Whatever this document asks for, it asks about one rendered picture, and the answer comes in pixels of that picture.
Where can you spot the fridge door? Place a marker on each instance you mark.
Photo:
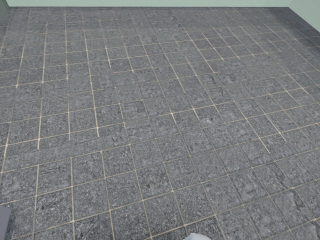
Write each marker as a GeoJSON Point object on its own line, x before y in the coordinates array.
{"type": "Point", "coordinates": [4, 217]}

